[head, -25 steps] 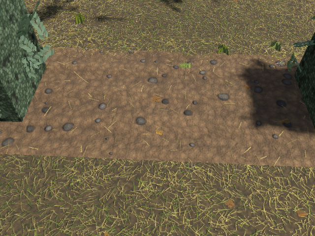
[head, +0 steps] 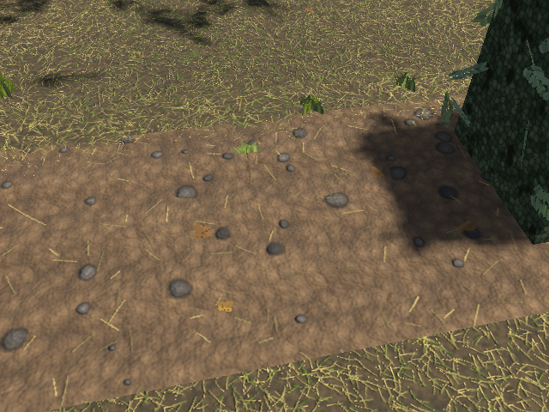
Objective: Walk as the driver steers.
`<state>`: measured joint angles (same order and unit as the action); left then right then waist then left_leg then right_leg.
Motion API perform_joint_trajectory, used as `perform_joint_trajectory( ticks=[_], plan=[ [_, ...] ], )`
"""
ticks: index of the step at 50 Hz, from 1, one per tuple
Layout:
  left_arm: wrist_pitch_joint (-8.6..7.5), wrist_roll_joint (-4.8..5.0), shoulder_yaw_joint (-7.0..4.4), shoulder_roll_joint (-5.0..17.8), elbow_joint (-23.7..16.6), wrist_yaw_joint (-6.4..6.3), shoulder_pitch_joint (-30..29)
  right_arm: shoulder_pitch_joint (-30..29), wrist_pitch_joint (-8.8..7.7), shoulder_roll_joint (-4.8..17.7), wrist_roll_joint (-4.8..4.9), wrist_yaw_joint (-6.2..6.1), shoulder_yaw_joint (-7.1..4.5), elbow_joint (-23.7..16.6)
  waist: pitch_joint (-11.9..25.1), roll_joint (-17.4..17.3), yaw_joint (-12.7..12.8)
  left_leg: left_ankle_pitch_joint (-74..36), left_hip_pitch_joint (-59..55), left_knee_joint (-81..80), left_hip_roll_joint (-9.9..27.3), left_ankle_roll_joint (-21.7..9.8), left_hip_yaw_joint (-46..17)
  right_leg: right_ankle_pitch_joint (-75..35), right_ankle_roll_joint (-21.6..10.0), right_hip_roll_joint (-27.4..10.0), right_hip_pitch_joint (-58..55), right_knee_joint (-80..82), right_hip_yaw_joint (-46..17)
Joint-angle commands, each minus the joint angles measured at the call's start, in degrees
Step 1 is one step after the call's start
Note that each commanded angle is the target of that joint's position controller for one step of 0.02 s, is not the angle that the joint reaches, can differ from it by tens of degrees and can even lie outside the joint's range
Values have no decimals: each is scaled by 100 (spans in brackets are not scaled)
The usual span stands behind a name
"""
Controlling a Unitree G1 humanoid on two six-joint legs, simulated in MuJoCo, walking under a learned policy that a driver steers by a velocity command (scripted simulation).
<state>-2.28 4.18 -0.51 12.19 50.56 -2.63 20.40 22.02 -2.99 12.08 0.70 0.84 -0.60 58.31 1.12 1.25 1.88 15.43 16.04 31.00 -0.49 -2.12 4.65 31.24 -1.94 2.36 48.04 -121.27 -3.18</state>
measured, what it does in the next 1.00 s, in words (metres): walks ahead, turning left: right foot, then left foot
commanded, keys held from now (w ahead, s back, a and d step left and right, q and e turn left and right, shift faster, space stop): w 0.06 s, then w+q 0.32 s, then q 0.54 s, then no key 0.04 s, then e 0.04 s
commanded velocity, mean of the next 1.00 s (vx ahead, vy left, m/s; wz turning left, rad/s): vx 0.30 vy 0.00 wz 0.37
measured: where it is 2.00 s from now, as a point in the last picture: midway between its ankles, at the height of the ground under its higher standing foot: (284, 366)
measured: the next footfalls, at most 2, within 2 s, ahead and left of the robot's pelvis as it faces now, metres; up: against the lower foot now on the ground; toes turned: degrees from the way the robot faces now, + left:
right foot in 0.30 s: +0.34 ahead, -0.11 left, +0.00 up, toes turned +5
left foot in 0.76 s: +0.46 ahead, +0.17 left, +0.00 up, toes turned +19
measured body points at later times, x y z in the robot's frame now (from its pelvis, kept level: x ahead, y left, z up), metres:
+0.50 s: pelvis +0.26 -0.02 +0.01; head +0.29 -0.02 +0.46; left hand +0.34 +0.25 -0.10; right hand +0.36 -0.28 -0.12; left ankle +0.26 +0.14 -0.64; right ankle +0.30 -0.12 -0.73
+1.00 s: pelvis +0.37 +0.06 +0.00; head +0.41 +0.10 +0.45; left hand +0.41 +0.38 -0.12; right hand +0.63 -0.12 -0.09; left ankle +0.42 +0.16 -0.73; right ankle +0.45 -0.09 -0.67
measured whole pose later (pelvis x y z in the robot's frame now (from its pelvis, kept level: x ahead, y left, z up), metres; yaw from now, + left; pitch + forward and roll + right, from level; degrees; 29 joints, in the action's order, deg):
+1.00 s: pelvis +0.37 +0.06 +0.00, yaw +26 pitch +5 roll -1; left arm 0.1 0.1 -4.2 15.8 47.1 -2.9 2.0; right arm 8.4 1.1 14.8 -0.1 -1.4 -4.6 38.2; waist -2.0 0.6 -1.0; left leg 4.3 25.4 25.4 -5.5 -4.3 -4.5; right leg 22.1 2.5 -0.8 33.6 -57.5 -4.3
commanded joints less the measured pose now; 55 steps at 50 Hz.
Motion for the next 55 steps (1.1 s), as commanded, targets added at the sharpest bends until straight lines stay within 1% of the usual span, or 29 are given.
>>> perform_joint_trajectory(
  ticks=[1, 2, 3, 4, 5, 7, 10, 13, 14, 15, 16, 17, 18, 20, 22, 24, 27, 30, 36, 37, 38, 39, 40, 41, 42, 43, 45, 49, 55],
  plan=[
    [3, -83, 84, -125, -944, 33, -859, -339, -249, -74, -105, -27, 182, -170, -1018, -308, 261, 270, 404, -1682, 1677, -711, -1932, -1570, -251, -763, 1878, 2092, -626],
    [-48, -282, 81, -60, -1059, 95, -826, -759, -262, 150, -191, -103, 163, -330, -1084, -559, 448, -294, 1617, -2010, 960, -604, -914, -2394, -77, -694, 679, 3926, -77],
    [-149, -465, -43, 149, -1013, 111, -897, -627, -304, 374, -196, -156, 110, -408, -734, -516, 318, -1147, 1991, -2112, 673, -634, -604, -3571, 71, -668, -653, 5355, 169],
    [-215, -512, -50, 100, -1062, 139, -1217, -137, -348, 516, -90, -204, 78, -289, -332, -477, 104, -1647, 1876, -2233, 690, -693, -683, -4318, 212, -600, -1595, 6102, 239],
    [-212, -421, -21, -42, -1233, 176, -1565, 114, -329, 719, 59, -246, 6, -185, -212, -600, -9, -2049, 1296, -2369, 844, -757, -859, -4404, 320, -543, -1736, 6785, 166],
    [-201, -262, 30, -105, -1421, 257, -2143, 287, -233, 883, 177, -352, -90, -157, -467, -543, -191, -2245, -194, -2229, 1145, -789, -1167, -4052, 397, -505, -1072, 8120, 30],
    [-281, -239, -19, 39, -1669, 421, -3031, 904, -52, 753, 114, -328, -167, -20, -729, -425, -614, -2195, -1506, -1764, 1449, -846, -1529, -3572, 268, -370, -621, 9059, 117],
    [-407, -269, -179, 344, -1686, 505, -2958, 1067, 37, 787, 48, -290, -268, -20, -458, -695, -477, -2736, -1592, -1101, 1387, -749, -1644, -2925, 6, -155, -1787, 9620, 171],
    [-428, -297, -312, 619, -1512, 469, -2373, 1016, 30, 776, 10, -253, -276, -78, 25, -671, -188, -3399, -1385, -428, 1113, -669, -1474, -2988, -191, -80, -2869, 9572, 273],
    [-453, -379, -451, 970, -1269, 394, -1142, 663, -39, 791, -41, -229, -278, -308, 903, -555, 424, -3053, -199, 906, 806, -493, -1232, -4182, -531, -701, -4935, 8922, -261],
    [-372, -437, -593, 1455, -1045, 353, -52, 1069, -201, 138, -32, -158, -82, -456, 2247, 574, 633, -584, 2288, 3121, 96, -96, -806, -4205, -1427, -2292, -7836, 8787, -2138],
    [-276, -399, -574, 1194, -834, 327, 526, 1075, -357, 321, 120, -74, -121, -454, 2976, 1099, 752, 1953, 2918, 4196, -77, -47, -1452, -2993, -1713, -2828, -8042, 9536, -3565],
    [-243, -377, -514, 925, -779, 293, 189, 578, -327, 722, 276, -108, -319, -540, 1938, 757, 679, 1572, 3542, 4665, 160, -10, -1452, -2231, -1473, -2568, -7295, 9862, -3000],
    [-271, -341, -378, 489, -817, 298, -1066, -210, -157, 657, 139, -267, -417, -822, 408, 334, 94, 641, 3244, 4254, 519, 80, -978, -3080, -1119, -2089, -5001, 10482, -1615],
    [-315, -484, -366, 276, -800, 388, -1725, 121, 56, 365, 44, -301, -454, -826, 109, 441, -473, 416, 2223, 3910, 643, 151, -991, -4243, -894, -1760, -3607, 10711, -681],
    [-359, -549, -434, 455, -677, 358, -1741, 121, 154, 258, 35, -321, -479, -929, 105, 400, -599, -30, 2103, 3678, 561, 201, -904, -5161, -952, -1748, -3234, 10791, -108],
    [-335, -493, -495, 727, -455, 161, -1558, -425, 181, 294, -57, -256, -483, -1238, 124, 346, -530, -995, 2116, 2506, 537, 216, -817, -5354, -917, -1718, -3289, 10795, 454],
    [-227, -422, -513, 916, -337, -3, -1480, -1054, 150, 278, -30, -91, -433, -1511, 253, 390, -348, -1903, 1595, 1371, 440, 173, -584, -5038, -774, -1661, -3359, 10682, 879],
    [-56, -197, -654, 1290, -197, -92, -1412, -1454, 255, 707, -63, 119, -573, -1941, 288, 419, -355, -853, 1145, 207, 185, -162, -284, -4961, -425, -1912, -4164, 9584, 928],
    [-26, -187, -657, 1263, -178, -97, -1335, -1167, 238, 815, -71, 108, -640, -1872, 443, 261, -475, -1053, 597, -229, -32, -305, -153, -5087, -261, -1726, -4154, 8913, 1052],
    [-5, -305, -634, 1144, -131, -66, -920, -758, 216, 1257, -67, 27, -803, -1797, 742, -501, -538, -3059, -456, -486, 97, -545, -592, -4363, 82, -1310, -3643, 7656, 1276],
    [-34, -614, -479, 684, -332, 19, -627, -609, 231, 1922, -108, -81, -924, -1875, 1103, -2075, -215, -6031, -2111, -197, 1556, -1454, -2621, -135, 560, -499, -1594, 5574, 1386],
    [-98, -521, -430, 852, -416, 120, -584, -443, 225, 1796, -165, -53, -827, -2068, 2240, -1835, -417, -4897, -2848, -602, 2224, -2343, -3998, 988, 583, -36, -824, 4328, 126],
    [-84, -331, -500, 1101, -479, 153, -1100, -577, 220, 1522, -197, -26, -752, -2182, 2056, -1029, -602, -4082, -2576, -783, 1935, -2074, -3552, 499, 466, -199, -547, 4071, -228],
    [-24, -327, -485, 1030, -535, 107, -1380, -961, 214, 1354, -102, -61, -704, -2241, 1622, -619, -500, -3356, -2088, -843, 1658, -1711, -3071, -51, 416, -340, -430, 4337, -262],
    [60, -416, -491, 962, -462, 19, -1455, -1233, 263, 1169, -6, -109, -649, -2291, 1225, -221, -378, -2814, -1488, -952, 1434, -1427, -2784, -378, 450, -490, -524, 4787, -266],
    [193, -449, -524, 961, -515, -43, -1470, -1470, 346, 1083, -19, -160, -620, -2376, 930, -489, -148, -2113, -542, -1164, 1110, -1202, -2614, -718, 401, -471, -1160, 5547, -205],
    [235, -401, -467, 754, -492, -54, -1363, -1478, 334, 1115, -83, -291, -620, -2464, 1014, -653, -115, -1855, -359, -1219, 1049, -1116, -2461, -1053, 461, -383, -1558, 6534, -180],
    [293, -407, -367, 604, -367, 47, -1338, -1522, 289, 566, -262, -242, -362, -2189, 741, -846, -174, -54, 437, -1512, 914, -966, -2033, -1481, 464, -595, -2944, 7813, -12]
  ],
)
Over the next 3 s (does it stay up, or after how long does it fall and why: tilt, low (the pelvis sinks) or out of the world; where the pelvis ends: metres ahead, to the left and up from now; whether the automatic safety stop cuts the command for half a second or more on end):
stays up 1.21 0.04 0.01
